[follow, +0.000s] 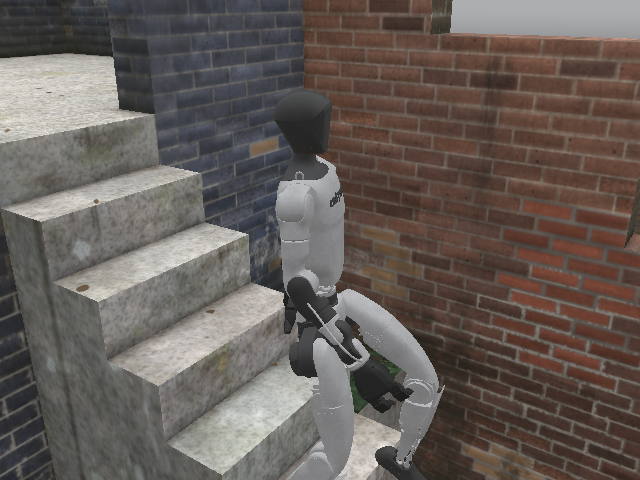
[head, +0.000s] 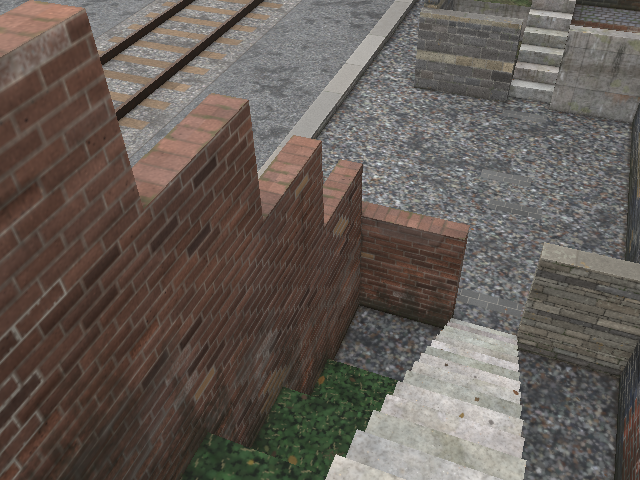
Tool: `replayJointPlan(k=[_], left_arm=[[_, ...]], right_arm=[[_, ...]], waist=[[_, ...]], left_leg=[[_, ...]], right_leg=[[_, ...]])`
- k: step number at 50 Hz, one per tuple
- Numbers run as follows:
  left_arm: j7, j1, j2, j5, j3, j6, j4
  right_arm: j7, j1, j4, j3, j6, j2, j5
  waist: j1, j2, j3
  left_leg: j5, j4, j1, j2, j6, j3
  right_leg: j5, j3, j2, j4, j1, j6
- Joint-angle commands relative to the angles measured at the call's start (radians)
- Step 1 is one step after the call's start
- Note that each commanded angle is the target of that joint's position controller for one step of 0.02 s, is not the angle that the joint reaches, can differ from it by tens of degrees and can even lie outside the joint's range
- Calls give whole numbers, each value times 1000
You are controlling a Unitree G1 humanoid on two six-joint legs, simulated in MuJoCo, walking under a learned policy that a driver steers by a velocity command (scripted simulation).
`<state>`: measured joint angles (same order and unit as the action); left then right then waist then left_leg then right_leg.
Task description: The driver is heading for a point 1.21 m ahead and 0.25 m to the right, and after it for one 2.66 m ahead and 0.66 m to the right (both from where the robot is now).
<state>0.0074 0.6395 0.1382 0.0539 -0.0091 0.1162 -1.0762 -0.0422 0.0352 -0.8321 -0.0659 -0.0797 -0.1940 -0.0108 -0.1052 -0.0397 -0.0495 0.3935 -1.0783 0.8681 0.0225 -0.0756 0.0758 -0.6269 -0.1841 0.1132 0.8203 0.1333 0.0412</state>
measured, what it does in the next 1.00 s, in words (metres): goes down, turning right: left foot 0.21 m lower, then right foot 0.20 m lower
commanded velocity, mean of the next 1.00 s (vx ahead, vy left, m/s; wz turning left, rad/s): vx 0.50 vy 0.00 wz -0.33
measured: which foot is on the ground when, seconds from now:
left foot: up 0.00-0.20, down 0.22-0.76, up 0.78-1.00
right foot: down 0.00-0.22, up 0.24-0.72, down 0.74-1.00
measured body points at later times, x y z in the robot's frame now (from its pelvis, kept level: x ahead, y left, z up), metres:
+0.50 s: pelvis +0.26 +0.10 -0.20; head +0.26 +0.10 +0.25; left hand +0.29 +0.39 -0.34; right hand +0.14 -0.13 -0.34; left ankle +0.20 +0.16 -0.90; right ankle +0.35 -0.02 -0.83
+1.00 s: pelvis +0.47 +0.06 -0.42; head +0.44 +0.04 +0.03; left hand +0.48 +0.32 -0.55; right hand +0.45 -0.19 -0.57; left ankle +0.63 +0.19 -1.00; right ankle +0.39 +0.02 -1.10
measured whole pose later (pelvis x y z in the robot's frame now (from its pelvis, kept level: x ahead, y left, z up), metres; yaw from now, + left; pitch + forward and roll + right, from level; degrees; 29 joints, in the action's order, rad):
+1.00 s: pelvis +0.47 +0.06 -0.42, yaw -21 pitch -2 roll +3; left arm -0.02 0.51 0.20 -0.02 0.01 0.01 -1.07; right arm 0.00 0.26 -0.90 -0.02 -0.04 -0.21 -0.08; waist 0.01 -0.01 -0.02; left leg -0.07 -1.41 0.85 -0.03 0.05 0.06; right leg -0.60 0.09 -0.13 0.96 0.31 -0.13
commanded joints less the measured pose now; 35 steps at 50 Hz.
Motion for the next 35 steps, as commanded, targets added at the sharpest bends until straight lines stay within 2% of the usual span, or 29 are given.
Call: replayJointPlan(k=[1, 3, 5, 6, 7, 8, 9, 10, 11, 12, 13, 14, 15, 16, 17, 18, 19, 20, 21, 22, 23, 25, 28, 30, 31, 32, 33, 34, 35], left_arm=[[-34, 49, 106, 9, 9, -9, 20], [-29, 40, 99, 10, 6, -13, 3], [-32, 5, 112, 12, 16, -23, 5], [-25, 15, 113, 22, 15, -30, 9], [-33, -18, 132, 23, 22, -32, 19], [-29, -52, 156, 17, 32, -38, 23], [-28, -108, 196, 23, 50, -53, 25], [-27, -188, 245, -2, 76, -55, 33], [-44, -173, 234, -12, 93, -63, 28], [-50, -55, 179, -46, 98, -80, 32], [-46, 110, 126, -53, 85, -79, 54], [-60, 75, 164, -43, 102, -91, 3], [-60, 50, 160, -32, 111, -103, -13], [-53, 59, 140, -19, 114, -105, -38], [-41, 45, 130, -23, 114, -128, -35], [-35, -68, 75, -33, 91, -152, 7], [-31, -132, 105, -18, 98, -177, 26], [-35, -160, 117, -1, 98, -186, 33], [-37, -126, 133, -4, 102, -197, 14], [-38, -145, 146, 4, 101, -206, 24], [-28, -238, 140, 9, 103, -200, 66], [-18, -379, 125, 1, 97, -193, 111], [33, -446, 86, -6, 74, -171, 156], [49, -449, 86, -20, 65, -172, 149], [41, -489, 104, -23, 65, -175, 164], [23, -473, 116, -17, 73, -173, 158], [16, -559, 141, -29, 69, -168, 208], [7, -565, 145, -15, 81, -164, 214], [-2, -501, 162, -63, 82, -159, 234]], right_arm=[[-20, -189, 88, 1, 31, -9, -2], [-22, -206, 95, 4, 34, -16, 1], [-18, -226, 102, 6, 49, -40, 9], [-12, -229, 93, 3, 58, -39, 21], [-9, -136, 54, 4, 72, -46, 34], [-6, -6, -5, 2, 67, -64, 25], [1, 211, -85, -7, 57, -84, 26], [11, 522, -180, -30, 62, -124, 17], [12, 568, -228, -37, 84, -165, -6], [9, 546, -217, -28, 113, -231, -29], [4, 574, -210, -10, 131, -276, 17], [6, 557, -195, 9, 134, -196, 28], [8, 489, -175, 26, 141, -165, 28], [1, 409, -144, 36, 167, -126, 30], [5, 419, -142, 34, 185, -156, 26], [6, 385, -147, 46, 205, -117, 10], [-2, 367, -148, 45, 217, -103, 3], [-6, 384, -147, 47, 224, -99, 2], [0, 424, -176, 33, 229, -138, -6], [3, 448, -181, 32, 229, -146, 2], [10, 484, -195, 49, 236, -78, 13], [27, 578, -228, 62, 217, -49, -13], [65, 421, -192, 81, 197, -39, -8], [77, 427, -191, 73, 194, -71, -6], [75, 475, -201, 72, 191, -62, -27], [75, 519, -227, 66, 192, -80, -38], [74, 579, -231, 64, 185, -54, -48], [70, 613, -258, 61, 173, -75, -59], [72, 545, -240, 52, 143, -82, -84]], waist=[[-17, 109, 243], [-26, 108, 312], [-47, 126, 298], [-69, 140, 239], [-26, 94, 223], [16, 67, 155], [120, 94, 59], [283, 98, 4], [320, -56, 78], [233, -279, 90], [99, -347, -73], [116, -231, -27], [58, -176, -14], [21, -137, -38], [3, -177, -101], [-2, -136, -16], [1, -124, 55], [6, -71, 67], [0, -53, 46], [4, -55, 54], [20, -35, 80], [85, -46, 124], [35, 47, 149], [63, 36, 194], [104, 37, 244], [134, -3, 220], [194, 58, 292], [207, -22, 249], [154, -9, 247]], left_leg=[[145, 231, 39, -12, 5, 10], [116, 318, 1, -24, 5, 8], [152, 438, -126, -52, 0, -16], [191, 381, -248, -48, 2, -71], [220, 459, -372, -73, -14, -52], [206, 468, -561, -64, -17, -103], [186, 453, -782, -72, -5, -142], [178, 477, -1061, -78, -12, -146], [114, 785, -1070, -171, -59, 22], [808, 578, -1158, -241, -13, -62], [1124, 280, -1359, -390, 20, 56], [912, 393, -1204, -361, 56, 72], [691, 451, -1072, -368, 39, 100], [524, 450, -971, -352, 71, 61], [387, 461, -869, -408, 2, 121], [143, 548, -597, -405, -65, 96], [146, 544, -531, -369, -94, 93], [180, 516, -531, -366, -90, 83], [158, 484, -539, -356, -79, 76], [121, 482, -510, -358, -80, 85], [-88, 474, -640, -310, -35, 62], [-242, 430, -770, -328, -39, 109], [-756, 426, -338, -245, 4, -71], [-798, 368, -286, -238, -1, -111], [-774, 310, -365, -235, 0, -116], [-700, 233, -490, -269, -6, -88], [-587, 200, -594, -239, 16, -134], [-499, 124, -637, -282, -9, -76], [-444, 34, -670, -283, -1, -100]], right_leg=[[83, 242, 211, -270, 66, -116], [139, 233, 209, -244, 81, -125], [252, 173, 191, -138, 94, -119], [260, 157, 186, -64, 127, -121], [255, 114, 167, 6, 165, -99], [259, 87, 150, 136, 210, -86], [346, 97, 134, 343, 246, -87], [517, 118, 110, 623, 362, -85], [213, 147, -7, 945, 422, -65], [-405, 175, -208, 1330, 623, -51], [-301, 356, -181, 1171, 824, -53], [-155, 334, -151, 1042, 786, -66], [-43, 329, -150, 1020, 735, -48], [170, 347, -141, 872, 699, -56], [274, 343, -119, 811, 648, -58], [423, 324, -118, 628, 589, -44], [498, 262, -111, 593, 565, -43], [537, 252, -110, 531, 574, -49], [612, 251, -115, 519, 549, -63], [592, 233, -121, 532, 529, -72], [784, 309, -100, 387, 687, -104], [814, 350, -117, 303, 846, -126], [1304, 205, -117, -38, 359, -125], [1332, 143, -131, -74, 248, -120], [1287, 151, -122, -126, 326, -132], [1292, 177, -102, -61, 411, -150], [1181, 137, -103, -270, 517, -154], [1150, 130, -97, -128, 502, -159], [1040, 174, -29, -384, 466, -187]])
